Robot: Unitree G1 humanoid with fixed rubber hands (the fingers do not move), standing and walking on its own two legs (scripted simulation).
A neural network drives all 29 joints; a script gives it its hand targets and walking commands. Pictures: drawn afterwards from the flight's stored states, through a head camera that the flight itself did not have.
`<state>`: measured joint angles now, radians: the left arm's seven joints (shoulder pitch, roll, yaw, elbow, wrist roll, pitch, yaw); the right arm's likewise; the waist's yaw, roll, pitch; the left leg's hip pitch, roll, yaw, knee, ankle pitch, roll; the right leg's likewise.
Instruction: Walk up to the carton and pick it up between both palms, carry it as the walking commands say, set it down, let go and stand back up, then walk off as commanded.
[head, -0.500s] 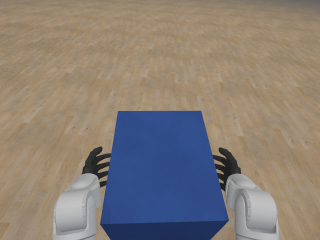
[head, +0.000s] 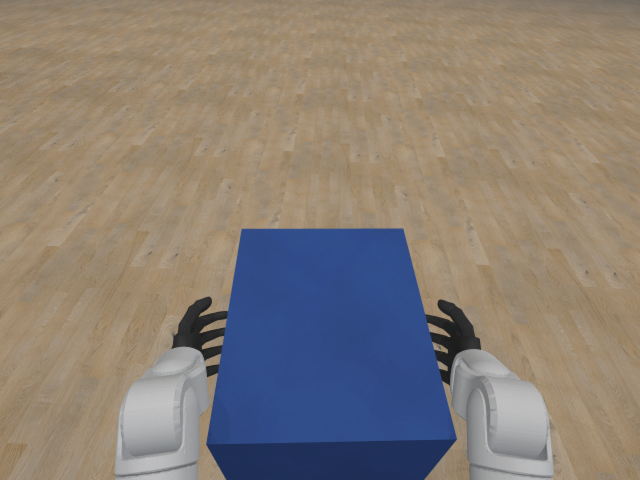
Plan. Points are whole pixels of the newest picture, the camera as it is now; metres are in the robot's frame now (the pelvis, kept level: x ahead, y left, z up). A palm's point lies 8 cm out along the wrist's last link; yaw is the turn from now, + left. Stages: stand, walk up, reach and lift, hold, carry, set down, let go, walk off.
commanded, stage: carry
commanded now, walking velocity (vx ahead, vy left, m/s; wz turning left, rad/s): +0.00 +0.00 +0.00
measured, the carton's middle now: (323, 361) +0.31 +0.00 +0.02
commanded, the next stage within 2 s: hold in 1.62 s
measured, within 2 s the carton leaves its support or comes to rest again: neither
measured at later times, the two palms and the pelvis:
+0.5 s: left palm (185, 360) +0.27 +0.16 +0.07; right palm (453, 363) +0.27 -0.15 +0.08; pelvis +0.00 +0.01 +0.00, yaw +0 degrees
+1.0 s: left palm (179, 359) +0.27 +0.17 +0.08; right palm (447, 362) +0.27 -0.14 +0.08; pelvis +0.00 +0.02 +0.00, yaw +0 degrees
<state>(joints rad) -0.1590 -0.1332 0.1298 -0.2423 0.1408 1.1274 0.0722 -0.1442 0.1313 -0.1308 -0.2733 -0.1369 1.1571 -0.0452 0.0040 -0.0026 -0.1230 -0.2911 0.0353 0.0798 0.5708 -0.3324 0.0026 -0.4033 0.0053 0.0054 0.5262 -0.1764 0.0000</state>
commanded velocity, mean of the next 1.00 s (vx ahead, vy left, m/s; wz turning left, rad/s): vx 0.00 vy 0.00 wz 0.00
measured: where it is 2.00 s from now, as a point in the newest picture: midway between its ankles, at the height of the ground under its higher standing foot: outside the picture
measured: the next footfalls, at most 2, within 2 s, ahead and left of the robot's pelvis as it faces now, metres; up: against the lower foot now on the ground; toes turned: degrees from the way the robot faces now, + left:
none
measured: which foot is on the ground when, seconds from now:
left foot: down 0.00-1.00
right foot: down 0.00-1.00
